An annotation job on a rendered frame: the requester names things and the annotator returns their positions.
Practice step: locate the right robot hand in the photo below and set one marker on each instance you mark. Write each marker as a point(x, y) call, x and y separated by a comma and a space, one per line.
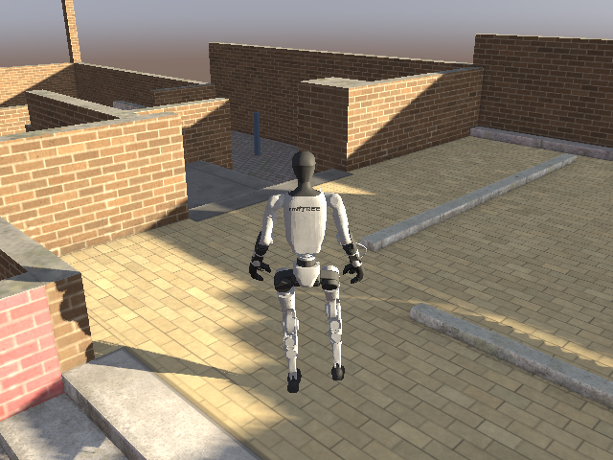
point(359, 270)

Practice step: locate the robot left upper arm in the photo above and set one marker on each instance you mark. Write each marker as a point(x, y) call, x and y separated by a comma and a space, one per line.
point(274, 203)

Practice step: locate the robot right forearm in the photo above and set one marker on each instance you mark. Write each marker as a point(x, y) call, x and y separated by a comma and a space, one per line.
point(352, 252)

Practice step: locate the robot left forearm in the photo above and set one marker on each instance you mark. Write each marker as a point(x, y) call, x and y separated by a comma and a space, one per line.
point(259, 252)

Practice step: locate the left robot hand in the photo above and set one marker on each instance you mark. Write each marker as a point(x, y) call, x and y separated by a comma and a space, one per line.
point(262, 267)

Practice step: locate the robot right upper arm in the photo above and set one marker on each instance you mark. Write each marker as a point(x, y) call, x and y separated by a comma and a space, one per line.
point(335, 202)

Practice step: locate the robot left shin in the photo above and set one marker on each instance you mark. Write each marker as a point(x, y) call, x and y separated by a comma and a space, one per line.
point(291, 351)

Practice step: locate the left robot foot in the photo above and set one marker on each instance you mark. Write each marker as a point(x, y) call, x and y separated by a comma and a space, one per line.
point(293, 385)

